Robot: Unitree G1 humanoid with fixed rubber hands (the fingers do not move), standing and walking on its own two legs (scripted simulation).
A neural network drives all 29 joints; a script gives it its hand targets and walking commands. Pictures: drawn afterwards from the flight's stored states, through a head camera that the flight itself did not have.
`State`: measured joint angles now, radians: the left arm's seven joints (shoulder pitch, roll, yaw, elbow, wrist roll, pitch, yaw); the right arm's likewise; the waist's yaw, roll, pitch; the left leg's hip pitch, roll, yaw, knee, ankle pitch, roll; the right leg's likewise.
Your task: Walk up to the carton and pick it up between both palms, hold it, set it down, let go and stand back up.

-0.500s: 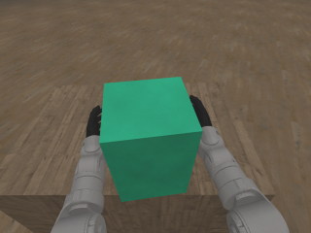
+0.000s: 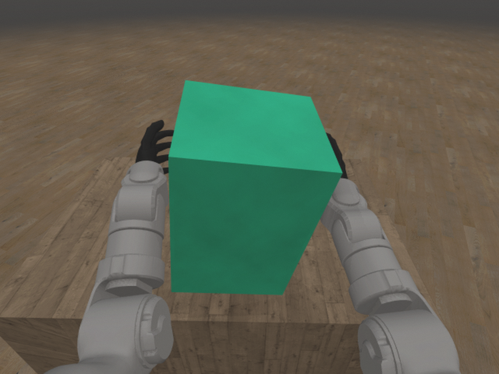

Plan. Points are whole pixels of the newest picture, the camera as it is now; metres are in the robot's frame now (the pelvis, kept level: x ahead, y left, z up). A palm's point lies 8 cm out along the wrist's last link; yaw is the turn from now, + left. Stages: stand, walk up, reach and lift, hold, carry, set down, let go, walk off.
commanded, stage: reach and lift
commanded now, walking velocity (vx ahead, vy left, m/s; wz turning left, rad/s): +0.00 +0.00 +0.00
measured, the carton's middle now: (238, 197) +0.37 +0.06 +0.16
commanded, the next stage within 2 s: hold in 1.70 s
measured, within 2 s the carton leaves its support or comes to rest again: neither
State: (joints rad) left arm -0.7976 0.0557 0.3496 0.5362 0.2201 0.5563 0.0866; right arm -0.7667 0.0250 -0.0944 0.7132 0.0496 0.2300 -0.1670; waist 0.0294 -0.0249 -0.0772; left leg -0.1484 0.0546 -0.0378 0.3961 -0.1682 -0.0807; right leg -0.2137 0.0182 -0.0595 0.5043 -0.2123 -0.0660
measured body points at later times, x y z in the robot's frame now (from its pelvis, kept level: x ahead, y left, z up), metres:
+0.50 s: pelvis +0.02 +0.02 +0.00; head -0.06 +0.04 +0.45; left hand +0.40 +0.23 +0.23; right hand +0.41 -0.07 +0.25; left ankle +0.04 +0.18 -0.74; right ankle +0.05 -0.07 -0.74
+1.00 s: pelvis +0.00 +0.02 +0.00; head -0.08 +0.04 +0.44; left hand +0.39 +0.21 +0.27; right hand +0.39 -0.09 +0.27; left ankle +0.04 +0.18 -0.74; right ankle +0.05 -0.07 -0.74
